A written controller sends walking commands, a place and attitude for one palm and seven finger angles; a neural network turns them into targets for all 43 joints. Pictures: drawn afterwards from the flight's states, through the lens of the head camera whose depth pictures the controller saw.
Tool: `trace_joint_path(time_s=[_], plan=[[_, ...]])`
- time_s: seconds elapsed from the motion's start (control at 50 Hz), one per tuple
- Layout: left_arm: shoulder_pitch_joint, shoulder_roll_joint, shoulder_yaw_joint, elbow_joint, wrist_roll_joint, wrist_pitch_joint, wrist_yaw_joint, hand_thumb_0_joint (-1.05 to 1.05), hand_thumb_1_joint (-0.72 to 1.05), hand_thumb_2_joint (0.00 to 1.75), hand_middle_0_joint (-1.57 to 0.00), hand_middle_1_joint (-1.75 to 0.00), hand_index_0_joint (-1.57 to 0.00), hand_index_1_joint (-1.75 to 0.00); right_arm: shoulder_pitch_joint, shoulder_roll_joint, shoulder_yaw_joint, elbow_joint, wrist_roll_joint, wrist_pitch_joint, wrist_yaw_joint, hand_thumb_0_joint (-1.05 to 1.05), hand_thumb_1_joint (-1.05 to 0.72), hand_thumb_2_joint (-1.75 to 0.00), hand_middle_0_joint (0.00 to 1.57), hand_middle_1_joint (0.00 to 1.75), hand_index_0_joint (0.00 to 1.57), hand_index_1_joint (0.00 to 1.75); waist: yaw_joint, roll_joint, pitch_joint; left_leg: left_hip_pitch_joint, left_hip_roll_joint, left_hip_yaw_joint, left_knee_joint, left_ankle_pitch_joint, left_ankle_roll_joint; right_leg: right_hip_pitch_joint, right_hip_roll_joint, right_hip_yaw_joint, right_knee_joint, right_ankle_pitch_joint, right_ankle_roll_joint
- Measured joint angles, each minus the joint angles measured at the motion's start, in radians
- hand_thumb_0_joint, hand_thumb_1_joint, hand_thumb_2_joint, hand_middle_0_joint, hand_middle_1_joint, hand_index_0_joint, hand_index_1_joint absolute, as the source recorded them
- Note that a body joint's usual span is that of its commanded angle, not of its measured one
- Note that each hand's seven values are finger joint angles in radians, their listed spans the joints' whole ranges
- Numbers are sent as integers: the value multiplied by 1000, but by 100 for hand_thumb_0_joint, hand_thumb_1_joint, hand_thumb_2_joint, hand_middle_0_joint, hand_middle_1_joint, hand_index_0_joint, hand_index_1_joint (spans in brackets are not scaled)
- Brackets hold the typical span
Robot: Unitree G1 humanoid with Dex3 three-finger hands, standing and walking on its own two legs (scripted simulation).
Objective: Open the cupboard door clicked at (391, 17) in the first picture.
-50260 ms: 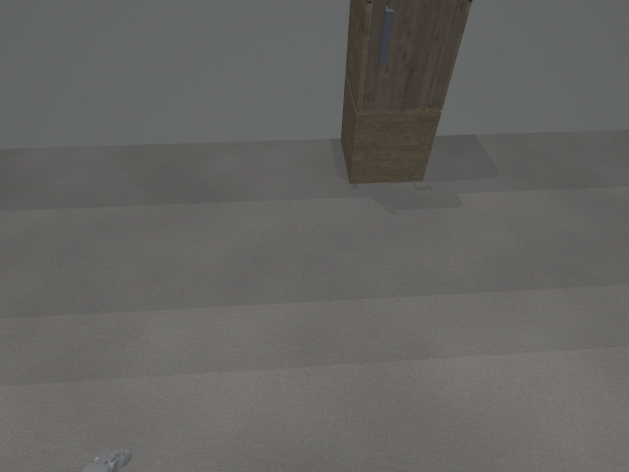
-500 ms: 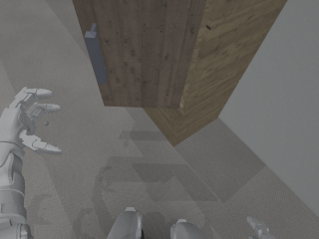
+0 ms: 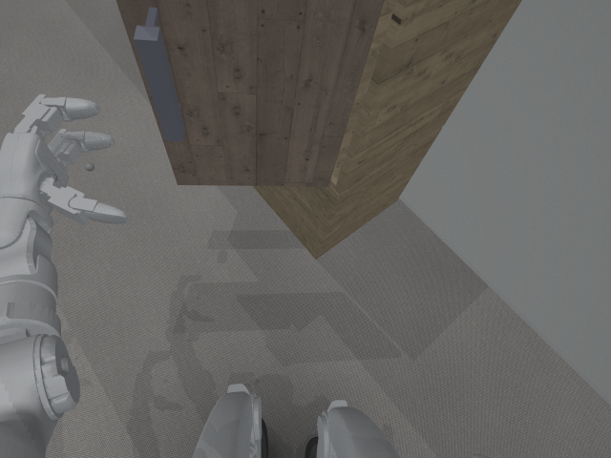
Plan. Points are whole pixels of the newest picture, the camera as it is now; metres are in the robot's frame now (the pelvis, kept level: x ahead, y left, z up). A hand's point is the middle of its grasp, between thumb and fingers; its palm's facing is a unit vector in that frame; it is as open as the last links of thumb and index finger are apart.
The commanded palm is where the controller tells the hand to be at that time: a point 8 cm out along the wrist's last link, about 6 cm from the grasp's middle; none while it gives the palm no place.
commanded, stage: move the hooked fingers beside the handle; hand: left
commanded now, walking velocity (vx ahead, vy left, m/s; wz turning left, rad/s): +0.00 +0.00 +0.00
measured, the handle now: (165, 80) +0.61 +0.20 +0.06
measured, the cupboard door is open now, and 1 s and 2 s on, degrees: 54 54 54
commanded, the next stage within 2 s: slide the fingers in behind the handle in 1.38 s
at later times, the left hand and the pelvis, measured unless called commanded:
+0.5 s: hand (121, 114) +0.54 +0.24 +0.06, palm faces +0.05 -1.00 +0.00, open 14.0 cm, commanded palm +0.54 +0.27 +0.05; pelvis +0.00 +0.00 -0.01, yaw -1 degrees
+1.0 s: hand (110, 100) +0.56 +0.26 +0.07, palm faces +0.09 -1.00 -0.01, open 14.0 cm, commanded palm +0.55 +0.27 +0.05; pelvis +0.01 -0.01 -0.02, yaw -2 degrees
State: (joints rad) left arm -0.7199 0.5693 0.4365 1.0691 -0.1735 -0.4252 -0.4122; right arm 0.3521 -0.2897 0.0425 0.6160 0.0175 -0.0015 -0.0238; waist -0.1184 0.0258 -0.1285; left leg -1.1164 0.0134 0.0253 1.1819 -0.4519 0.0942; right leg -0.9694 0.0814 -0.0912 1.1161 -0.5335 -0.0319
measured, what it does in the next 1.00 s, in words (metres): stands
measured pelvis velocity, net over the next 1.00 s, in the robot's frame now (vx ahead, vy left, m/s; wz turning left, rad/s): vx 0.01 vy -0.01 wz -0.04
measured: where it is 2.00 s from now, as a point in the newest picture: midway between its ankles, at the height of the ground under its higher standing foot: outside the picture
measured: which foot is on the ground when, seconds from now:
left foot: down 0.00-1.00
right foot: down 0.00-1.00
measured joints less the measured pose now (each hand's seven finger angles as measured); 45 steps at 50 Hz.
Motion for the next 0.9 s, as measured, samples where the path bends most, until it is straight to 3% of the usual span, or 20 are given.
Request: trace_joint_path(time_s=[0.1,0.3,0.42,0.62,0.82,0.9], plan=[[-55,15,1,50,15,-7,15,-2,-49,30,-30,-120,-30,-120,11,0,5,10,-5,24,5,1,-91,-90,21,30,20,30,-11,1,1,-18,0,0,6,-2,4,-16,0,0,2,0,4],[-210,76,5,130,63,0,54,-2,-50,30,-30,-120,-30,-120,18,-5,14,19,-22,43,6,1,-91,-90,21,30,20,30,-58,7,13,-99,2,-17,39,-5,3,-87,3,-18,25,-3,3],[-272,110,19,165,86,29,66,-2,-49,30,-30,-120,-30,-120,31,-7,19,14,-28,65,13,1,-91,-90,21,30,20,30,-80,18,13,-124,10,-20,47,-10,1,-111,11,-20,25,-2,1],[-376,206,52,232,129,54,91,-2,-49,30,-30,-120,-30,-120,53,-5,44,2,-35,75,17,1,-91,-90,21,30,20,30,-122,25,23,-175,24,-29,78,-21,-6,-159,26,-28,47,-8,-7],[-340,212,61,221,119,100,51,-2,-49,30,-30,-120,-30,-120,73,-3,49,-5,-30,93,21,1,-91,-90,21,30,20,30,-114,32,29,-181,31,-26,76,-25,-8,-168,32,-23,45,-8,-10],[-317,206,98,182,123,78,63,-2,-49,30,-30,-120,-30,-120,65,1,46,-2,-31,81,23,1,-91,-90,21,30,20,30,-112,22,26,-182,36,-27,80,-29,-11,-169,37,-24,46,-10,-13]])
